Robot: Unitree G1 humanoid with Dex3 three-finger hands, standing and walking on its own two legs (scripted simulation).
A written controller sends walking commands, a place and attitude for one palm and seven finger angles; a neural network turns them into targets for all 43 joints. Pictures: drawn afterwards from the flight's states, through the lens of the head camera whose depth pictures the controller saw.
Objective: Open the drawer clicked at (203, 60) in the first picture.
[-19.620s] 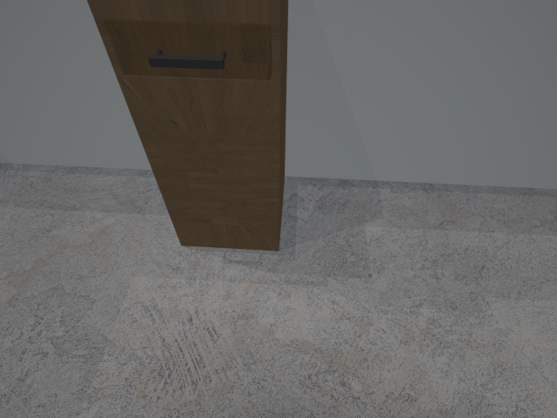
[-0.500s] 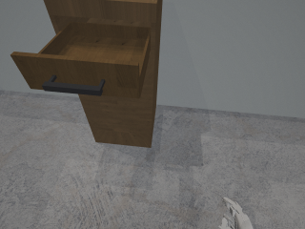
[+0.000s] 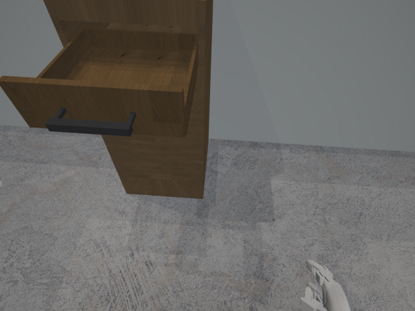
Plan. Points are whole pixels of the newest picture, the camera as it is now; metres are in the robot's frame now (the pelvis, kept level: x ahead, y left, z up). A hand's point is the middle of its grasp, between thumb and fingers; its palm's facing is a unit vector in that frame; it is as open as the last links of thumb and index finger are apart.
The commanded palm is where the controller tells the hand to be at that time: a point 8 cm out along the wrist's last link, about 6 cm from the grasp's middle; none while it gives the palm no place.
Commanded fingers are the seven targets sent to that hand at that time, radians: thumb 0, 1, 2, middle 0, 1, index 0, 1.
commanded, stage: stop stepping back and stand still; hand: left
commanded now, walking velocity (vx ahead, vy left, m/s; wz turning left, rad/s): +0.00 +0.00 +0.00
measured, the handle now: (93, 120) +0.48 +0.27 +0.10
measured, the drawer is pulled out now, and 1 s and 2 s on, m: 0.30 0.30 0.30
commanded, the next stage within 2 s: let the arm hang, fingers relaxed in 0.70 s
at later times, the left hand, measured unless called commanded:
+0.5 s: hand out of the picture +0.17 +0.24 +0.28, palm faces +0.50 -0.74 -0.45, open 7.4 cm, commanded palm +0.10 +0.29 +0.29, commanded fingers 0.00 0.90 0.90 -0.20 -0.30 -0.20 -0.30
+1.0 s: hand out of the picture +0.13 +0.24 -0.09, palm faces +0.02 -0.91 -0.40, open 7.4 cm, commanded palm none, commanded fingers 0.00 0.90 0.90 -0.20 -0.30 -0.20 -0.30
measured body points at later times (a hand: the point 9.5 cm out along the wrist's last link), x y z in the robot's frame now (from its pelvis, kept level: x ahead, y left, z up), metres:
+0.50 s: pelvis -0.03 +0.01 +0.00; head -0.01 +0.01 +0.45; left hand +0.14 +0.27 +0.30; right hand +0.13 -0.23 -0.08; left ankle -0.01 +0.12 -0.74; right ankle -0.02 -0.09 -0.74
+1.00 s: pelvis -0.05 +0.01 -0.01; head -0.05 -0.03 +0.43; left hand +0.12 +0.28 -0.06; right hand +0.09 -0.25 -0.14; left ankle -0.01 +0.12 -0.74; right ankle -0.03 -0.10 -0.74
